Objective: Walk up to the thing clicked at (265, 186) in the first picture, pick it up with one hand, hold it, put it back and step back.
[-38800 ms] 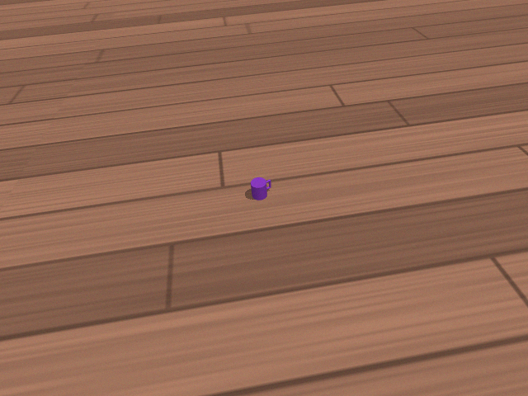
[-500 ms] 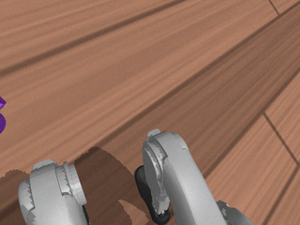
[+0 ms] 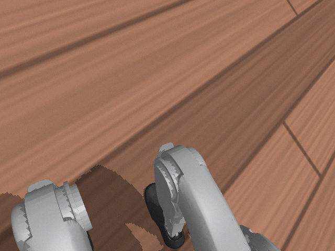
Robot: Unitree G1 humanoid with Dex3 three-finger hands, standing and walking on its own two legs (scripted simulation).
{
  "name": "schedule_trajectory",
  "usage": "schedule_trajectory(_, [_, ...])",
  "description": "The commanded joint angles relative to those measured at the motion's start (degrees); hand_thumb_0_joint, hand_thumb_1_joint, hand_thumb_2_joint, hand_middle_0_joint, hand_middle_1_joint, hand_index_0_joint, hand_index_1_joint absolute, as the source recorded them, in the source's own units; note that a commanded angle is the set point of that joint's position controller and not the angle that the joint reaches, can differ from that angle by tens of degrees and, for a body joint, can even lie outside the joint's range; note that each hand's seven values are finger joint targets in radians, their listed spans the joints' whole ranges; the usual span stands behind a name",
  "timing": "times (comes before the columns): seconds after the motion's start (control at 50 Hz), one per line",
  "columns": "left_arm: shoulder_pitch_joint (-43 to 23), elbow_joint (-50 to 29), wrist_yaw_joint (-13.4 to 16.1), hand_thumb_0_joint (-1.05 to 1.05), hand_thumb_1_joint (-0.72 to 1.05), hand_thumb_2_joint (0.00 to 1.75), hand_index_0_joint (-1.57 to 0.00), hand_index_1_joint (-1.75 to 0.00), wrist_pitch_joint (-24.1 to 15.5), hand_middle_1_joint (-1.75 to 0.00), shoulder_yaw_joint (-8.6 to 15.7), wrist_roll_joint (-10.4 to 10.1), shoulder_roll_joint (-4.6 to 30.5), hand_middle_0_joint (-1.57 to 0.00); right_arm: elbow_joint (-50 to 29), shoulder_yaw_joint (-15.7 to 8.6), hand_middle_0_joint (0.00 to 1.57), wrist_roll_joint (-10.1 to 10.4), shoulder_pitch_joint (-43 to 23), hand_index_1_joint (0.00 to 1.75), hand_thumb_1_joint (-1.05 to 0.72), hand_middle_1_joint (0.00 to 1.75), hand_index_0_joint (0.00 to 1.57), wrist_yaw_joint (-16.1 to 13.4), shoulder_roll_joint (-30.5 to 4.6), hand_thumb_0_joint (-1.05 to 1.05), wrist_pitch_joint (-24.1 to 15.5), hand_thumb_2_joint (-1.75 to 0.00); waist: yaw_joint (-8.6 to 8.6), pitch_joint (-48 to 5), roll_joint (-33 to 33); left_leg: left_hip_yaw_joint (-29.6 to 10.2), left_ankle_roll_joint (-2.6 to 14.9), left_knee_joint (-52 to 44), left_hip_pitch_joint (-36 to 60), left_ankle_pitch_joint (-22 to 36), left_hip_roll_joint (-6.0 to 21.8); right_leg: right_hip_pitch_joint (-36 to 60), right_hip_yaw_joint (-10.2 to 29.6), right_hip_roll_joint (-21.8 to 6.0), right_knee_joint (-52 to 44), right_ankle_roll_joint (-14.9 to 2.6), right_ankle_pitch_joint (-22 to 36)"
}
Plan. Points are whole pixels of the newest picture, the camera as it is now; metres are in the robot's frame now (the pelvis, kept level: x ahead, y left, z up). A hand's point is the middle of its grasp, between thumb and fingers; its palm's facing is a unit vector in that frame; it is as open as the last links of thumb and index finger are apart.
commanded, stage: open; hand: left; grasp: from above
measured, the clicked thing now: out of the picture +0.45 +0.35 -0.26
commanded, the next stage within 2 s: withdraw in 0.66 s
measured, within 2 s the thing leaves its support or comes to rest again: rests again in 1.10 s
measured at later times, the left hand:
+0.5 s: hand out of the picture +0.44 +0.35 -0.22, palm faces -0.42 -0.16 -0.89, open 14.0 cm
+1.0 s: hand out of the picture +0.45 +0.36 -0.20, palm faces -0.34 -0.12 -0.93, open 14.2 cm
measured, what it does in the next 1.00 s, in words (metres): stands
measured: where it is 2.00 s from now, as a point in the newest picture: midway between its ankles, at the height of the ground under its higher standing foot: (130, 246)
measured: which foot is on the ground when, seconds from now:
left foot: down 0.00-1.00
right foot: down 0.00-1.00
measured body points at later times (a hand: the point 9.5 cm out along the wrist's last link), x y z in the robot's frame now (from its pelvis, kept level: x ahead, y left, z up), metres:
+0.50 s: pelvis +0.00 +0.00 +0.00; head +0.26 +0.13 +0.35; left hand +0.46 +0.36 -0.17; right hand +0.08 -0.25 -0.06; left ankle +0.07 +0.13 -0.27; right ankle +0.11 -0.11 -0.27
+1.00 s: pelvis +0.00 +0.00 +0.01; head +0.25 +0.13 +0.36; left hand +0.47 +0.36 -0.15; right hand +0.07 -0.25 -0.06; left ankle +0.07 +0.13 -0.27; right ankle +0.11 -0.11 -0.27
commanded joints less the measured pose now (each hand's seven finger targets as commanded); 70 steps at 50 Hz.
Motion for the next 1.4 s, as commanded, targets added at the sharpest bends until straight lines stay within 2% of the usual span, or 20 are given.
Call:
schedule_trajectory(0.0, [-15.67, -8.09, 2.18, 0.00, -0.50, 1.03, -0.10, -1.08, 0.96, -1.09, -0.18, -0.59, 12.87, -0.09, -0.11, -5.27, 0.20, 0.19, 9.67, 0.30, -0.90, 0.30, 0.20, -0.46, -17.73, 0.00, -0.23, -0.90, -1.66, -35.13, 29.82, 6.08, 1.24, -15.29, 28.90, 8.40, 1.82, 17.45, -5.79, 1.24, -12.20, -4.42, 12.04])
schedule_trajectory(0.04, [-16.24, -8.43, 1.81, 0.00, -0.50, 1.04, -0.10, -1.08, 1.40, -1.09, -0.36, -1.08, 12.57, -0.09, -0.22, -5.27, 0.20, 0.21, 10.01, 0.30, -0.89, 0.30, 0.20, -0.15, -17.93, 0.00, -0.47, -0.90, -2.25, -34.79, 29.22, 6.12, 1.42, -14.83, 28.41, 8.51, 1.68, 17.36, -5.74, 1.02, -12.21, -4.29, 12.27])
schedule_trajectory(0.06, [-14.91, -8.70, 1.95, 0.00, -0.52, 1.04, -0.09, -1.08, 1.57, -1.09, 0.11, -1.44, 13.17, -0.08, -0.14, -5.12, 0.20, 0.33, 9.63, 0.30, -0.90, 0.30, 0.20, -0.17, -17.81, 0.00, -0.34, -0.90, -1.23, -35.92, 30.03, 6.27, 1.41, -14.95, 28.41, 9.24, 1.80, 18.88, -5.38, 1.16, -12.50, -4.37, 12.91])
schedule_trajectory(0.16, [-14.48, -9.39, 1.02, 0.00, -0.53, 1.02, -0.08, -1.07, 2.13, -1.08, -0.15, -2.27, 12.31, -0.07, -0.09, -5.23, 0.20, 0.39, 9.96, 0.30, -0.90, 0.30, 0.20, 0.14, -17.74, 0.00, -0.30, -0.90, -1.56, -35.91, 30.73, 5.90, 1.14, -15.42, 29.49, 10.77, 1.71, 18.08, -5.68, 0.94, -11.80, -4.54, 13.97])
schedule_trajectory(0.22, [-13.42, -10.72, 0.68, 0.00, -0.53, 0.99, -0.08, -1.05, 2.43, -1.06, 0.39, -2.89, 12.57, -0.07, -0.08, -5.18, 0.20, 0.32, 9.55, 0.30, -0.89, 0.30, 0.20, 0.07, -17.40, 0.00, 0.21, -0.90, -0.51, -38.43, 30.82, 6.11, 1.23, -15.07, 30.20, 12.47, 1.80, 20.18, -5.48, 1.29, -12.10, -4.42, 15.70])
schedule_trajectory(0.34, [-13.19, -11.25, -0.44, 0.00, -0.53, 0.99, -0.07, -1.04, 2.31, -1.05, 0.76, -3.55, 12.68, -0.06, -0.36, -5.05, 0.20, 0.36, 9.94, 0.30, -0.89, 0.30, 0.20, 0.10, -17.52, 0.00, 0.51, -0.90, -1.16, -38.03, 30.09, 6.10, 1.38, -14.95, 29.53, 13.22, 1.80, 20.86, -5.39, 1.28, -12.33, -4.36, 16.30])
schedule_trajectory(0.44, [-13.14, -11.10, -1.01, 0.00, -0.52, 0.99, -0.07, -1.05, 1.68, -1.06, 0.24, -3.36, 12.23, -0.06, -0.78, -4.94, 0.20, 0.63, 8.93, 0.30, -0.89, 0.30, 0.20, -0.12, -17.42, 0.00, 1.09, -0.90, -0.75, -36.55, 29.70, 5.98, 1.40, -15.96, 28.26, 9.17, 1.60, 19.46, -5.65, 1.17, -12.66, -4.69, 12.50])
schedule_trajectory(0.54, [-12.84, -10.76, -1.11, 0.00, -0.52, 1.03, -0.08, -1.06, 1.31, -1.06, 0.90, -2.67, 13.37, -0.07, -1.44, -5.03, 0.20, 0.68, 9.51, 0.30, -0.89, 0.30, 0.20, -0.40, -17.84, 0.00, 1.08, -0.90, -1.40, -36.27, 28.22, 6.29, 1.71, -14.81, 28.10, 10.31, 1.68, 20.54, -5.21, 1.25, -13.00, -4.34, 13.93])
schedule_trajectory(0.58, [-13.39, -10.83, -1.00, 0.00, -0.52, 1.01, -0.07, -1.04, 0.88, -1.05, -0.51, -2.42, 11.53, -0.07, -1.01, -4.85, 0.20, 0.66, 9.21, 0.30, -0.89, 0.30, 0.20, -0.37, -17.32, 0.00, 1.13, -0.90, -1.51, -35.30, 28.77, 6.21, 1.56, -15.31, 27.94, 9.65, 1.69, 19.59, -5.27, 1.30, -12.91, -4.50, 13.13])
schedule_trajectory(0.6, [-13.80, -10.84, -0.77, 0.00, -0.51, 0.98, -0.07, -1.04, 0.72, -1.05, 0.91, -2.31, 13.38, -0.06, -1.75, -4.81, 0.20, 0.52, 9.47, 0.30, -0.89, 0.30, 0.20, -0.37, -17.90, 0.00, 0.98, -0.90, -1.89, -35.02, 28.30, 5.98, 1.58, -15.41, 27.57, 9.54, 1.57, 19.27, -5.74, 1.13, -12.82, -4.39, 12.93])
schedule_trajectory(0.78, [-14.98, -12.05, 0.13, 0.00, -0.53, 0.98, -0.07, -1.02, 0.51, -1.03, 0.06, -2.00, 12.78, -0.06, -1.07, -4.79, 0.20, 0.53, 9.06, 0.30, -0.90, 0.30, 0.20, -0.46, -17.67, 0.00, 1.02, -0.90, -1.19, -36.40, 30.69, 5.61, 1.00, -16.02, 29.65, 10.13, 1.74, 18.05, -6.01, 1.11, -11.89, -4.68, 13.05])
schedule_trajectory(0.84, [-15.88, -17.82, -0.01, 0.00, -0.53, 0.98, -0.08, -1.02, 0.74, -1.03, 1.89, -1.34, 15.61, -0.06, -1.20, -5.31, 0.20, 0.59, 9.39, 0.30, -0.90, 0.30, 0.20, -0.69, -17.78, 0.00, 1.30, -0.90, 0.36, -40.72, 34.13, 6.19, 0.77, -15.92, 32.52, 12.16, 1.62, 19.59, -5.60, 0.90, -11.89, -4.66, 14.76])
schedule_trajectory(0.9, [-14.32, -21.55, -0.33, 0.00, -0.54, 0.99, -0.07, -1.01, 2.05, -1.02, 2.44, -1.46, 14.54, -0.06, -0.94, -6.51, 0.20, 0.84, 9.71, 0.30, -0.91, 0.30, 0.20, -0.22, -17.07, 0.00, 1.27, -0.90, 1.35, -43.04, 37.29, 6.94, 0.52, -15.91, 34.51, 14.17, 1.66, 19.26, -4.88, 0.73, -11.43, -4.83, 16.43])
schedule_trajectory(0.96, [-13.34, -30.25, -1.07, 0.00, -0.55, 0.99, -0.07, -1.01, 3.85, -1.01, 5.29, -2.87, 15.15, -0.06, -1.42, -8.81, 0.20, 1.88, 10.44, 0.30, -0.91, 0.30, 0.20, 0.23, -16.40, 0.00, 1.73, -0.90, 4.20, -49.32, 40.90, 7.80, 0.42, -17.25, 36.92, 15.96, 1.44, 20.22, -3.77, 0.39, -12.08, -5.20, 17.72])
schedule_trajectory(1.0, [-10.01, -33.42, -2.71, 0.00, -0.55, 0.99, -0.06, -1.01, 5.46, -1.01, 5.69, -3.90, 14.06, -0.06, -1.68, -10.72, 0.20, 2.82, 10.38, 0.30, -0.91, 0.30, 0.20, 0.52, -15.87, 0.00, 2.43, -0.90, 6.31, -50.69, 40.87, 8.48, 0.53, -18.77, 36.42, 14.61, 1.19, 19.24, -3.01, 0.21, -12.82, -5.46, 16.23])
schedule_trajectory(1.08, [-11.03, -39.48, -8.47, 0.00, -0.55, 1.00, -0.06, -1.00, 9.08, -1.00, 3.05, -5.88, 8.92, -0.07, -1.33, -13.56, 0.20, 5.05, 12.18, 0.30, -0.90, 0.30, 0.20, 0.32, -14.23, 0.00, 4.85, -0.90, 6.89, -52.74, 37.35, 9.64, 1.35, -21.88, 35.84, 12.73, 0.60, 20.26, -1.23, -0.06, -16.65, -5.29, 14.65])
schedule_trajectory(1.18, [-9.63, -36.85, -18.93, 0.00, -0.55, 1.01, -0.06, -1.01, 11.58, -1.00, -4.07, -9.64, -0.57, -0.07, -1.42, -15.67, 0.20, 7.31, 14.83, 0.30, -0.91, 0.30, 0.20, -0.81, -12.93, 0.00, 8.40, -0.90, 4.40, -46.18, 25.26, 9.19, 2.49, -26.32, 32.77, 8.82, 0.12, 22.60, 0.09, -0.01, -22.23, -5.23, 11.03])
schedule_trajectory(1.22, [-7.87, -35.43, -23.50, 0.00, -0.56, 1.02, -0.06, -1.01, 11.44, -1.00, -6.38, -11.06, -3.29, -0.07, -1.83, -16.06, 0.20, 8.05, 15.10, 0.30, -0.91, 0.30, 0.20, -1.74, -12.40, 0.00, 9.50, -0.91, 4.59, -43.39, 20.43, 9.41, 2.92, -27.20, 30.80, 7.79, -0.07, 23.93, 0.86, -0.11, -23.78, -5.22, 9.75])
schedule_trajectory(1.3, [-7.11, -35.04, -28.91, 0.00, -0.53, 1.01, -0.07, -1.01, 9.66, -1.00, -7.24, -12.52, -3.66, -0.07, -3.70, -15.25, 0.20, 8.75, 15.10, 0.30, -0.90, 0.30, 0.20, -4.04, -12.06, 0.00, 11.14, -0.90, 4.98, -38.44, 13.58, 10.30, 3.52, -27.71, 27.00, 7.65, -0.71, 26.31, 1.97, -0.83, -26.44, -5.23, 9.32])
schedule_trajectory(1.38, [-9.25, -34.73, -30.37, 0.00, -0.53, 1.01, -0.07, -1.00, 5.32, -1.00, -5.43, -11.28, 0.11, -0.08, -4.73, -13.79, 0.20, 8.83, 14.00, 0.30, -0.90, 0.30, 0.20, -5.80, -11.72, 0.00, 11.80, -0.90, 6.07, -38.97, 13.91, 10.56, 3.09, -27.52, 28.06, 7.87, -0.93, 25.41, 2.41, -1.17, -26.10, -5.53, 8.32])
